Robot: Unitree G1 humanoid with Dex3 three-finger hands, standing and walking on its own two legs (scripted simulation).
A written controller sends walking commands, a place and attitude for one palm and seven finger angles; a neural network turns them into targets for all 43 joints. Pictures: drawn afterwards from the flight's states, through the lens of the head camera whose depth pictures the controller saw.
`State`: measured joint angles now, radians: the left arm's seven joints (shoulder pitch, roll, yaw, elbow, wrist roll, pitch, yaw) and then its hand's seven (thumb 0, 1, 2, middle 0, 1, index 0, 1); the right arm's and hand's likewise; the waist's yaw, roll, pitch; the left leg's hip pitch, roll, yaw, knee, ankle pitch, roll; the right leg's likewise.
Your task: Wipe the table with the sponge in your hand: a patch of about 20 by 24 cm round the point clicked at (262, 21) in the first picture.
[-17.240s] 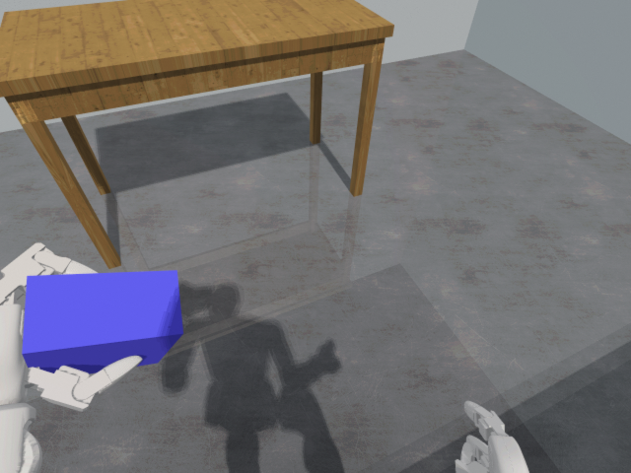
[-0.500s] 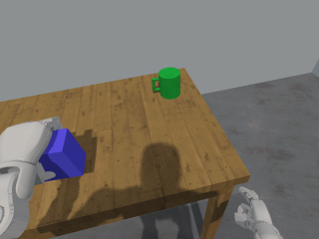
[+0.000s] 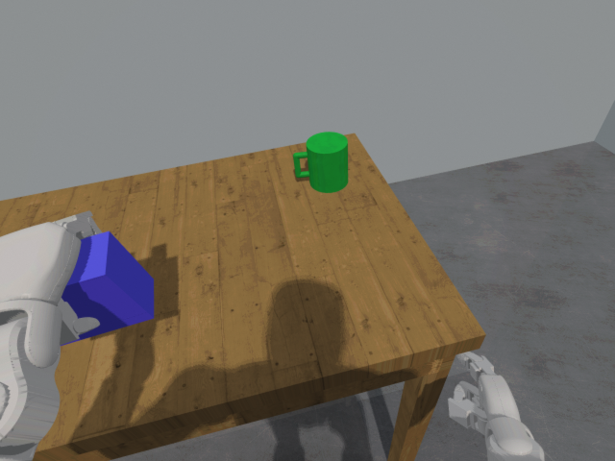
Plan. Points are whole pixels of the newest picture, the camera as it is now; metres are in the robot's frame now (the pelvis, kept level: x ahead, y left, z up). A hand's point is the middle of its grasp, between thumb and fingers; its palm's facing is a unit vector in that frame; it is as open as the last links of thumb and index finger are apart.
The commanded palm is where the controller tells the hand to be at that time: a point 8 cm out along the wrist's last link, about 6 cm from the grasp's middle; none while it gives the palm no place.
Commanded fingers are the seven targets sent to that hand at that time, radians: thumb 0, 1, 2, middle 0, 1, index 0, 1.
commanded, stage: move the sponge above the wiping area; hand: left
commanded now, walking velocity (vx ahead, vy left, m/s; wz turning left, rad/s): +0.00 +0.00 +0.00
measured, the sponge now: (88, 299) +0.23 +0.32 +0.12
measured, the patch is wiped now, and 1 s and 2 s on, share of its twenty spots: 0.00 0.00 0.00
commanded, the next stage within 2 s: lower the sponge onto the table in 0.88 s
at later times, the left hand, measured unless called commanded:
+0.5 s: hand (78, 284) +0.22 +0.31 +0.16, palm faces +0.20 -0.08 -0.98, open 10.1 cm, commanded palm +0.17 +0.29 +0.21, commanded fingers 0.00 0.10 1.30 -1.20 -1.60 -1.20 -1.60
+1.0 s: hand (102, 306) +0.21 +0.29 +0.14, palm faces +0.05 -0.10 -0.99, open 10.1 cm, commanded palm +0.17 +0.29 +0.21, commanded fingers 0.00 0.10 1.30 -1.20 -1.60 -1.20 -1.60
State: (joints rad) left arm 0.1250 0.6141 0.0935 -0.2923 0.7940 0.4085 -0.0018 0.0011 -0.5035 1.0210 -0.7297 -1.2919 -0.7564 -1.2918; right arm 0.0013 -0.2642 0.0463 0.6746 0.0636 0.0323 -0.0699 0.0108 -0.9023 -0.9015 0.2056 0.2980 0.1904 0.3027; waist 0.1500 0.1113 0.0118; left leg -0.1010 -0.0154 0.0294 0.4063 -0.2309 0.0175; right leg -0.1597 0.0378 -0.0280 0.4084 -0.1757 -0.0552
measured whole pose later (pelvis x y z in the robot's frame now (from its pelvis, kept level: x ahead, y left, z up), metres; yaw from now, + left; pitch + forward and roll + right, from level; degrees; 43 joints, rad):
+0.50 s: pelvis +0.00 +0.00 +0.00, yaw +0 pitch -4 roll +0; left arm 0.15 0.57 0.08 -0.35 0.79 0.50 -0.05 0.00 -0.50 1.02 -0.73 -1.30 -0.75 -1.30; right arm -0.01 -0.28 0.05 0.65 0.07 0.05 -0.05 0.01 -0.90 -0.90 0.20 0.29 0.18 0.30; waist 0.12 0.12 0.00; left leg -0.10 -0.02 0.03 0.38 -0.22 0.03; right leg -0.17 0.03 -0.02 0.40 -0.17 -0.05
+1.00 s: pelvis +0.00 +0.00 +0.00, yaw +0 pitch -4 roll +1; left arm 0.20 0.58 0.03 -0.36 0.80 0.46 -0.12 0.00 -0.50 1.02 -0.72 -1.30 -0.75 -1.30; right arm 0.00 -0.28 0.06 0.63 0.06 0.03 -0.06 0.01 -0.90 -0.90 0.21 0.30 0.20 0.30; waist 0.12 0.14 0.00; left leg -0.12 -0.02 0.02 0.40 -0.22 0.02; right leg -0.18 0.04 -0.03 0.42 -0.18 -0.06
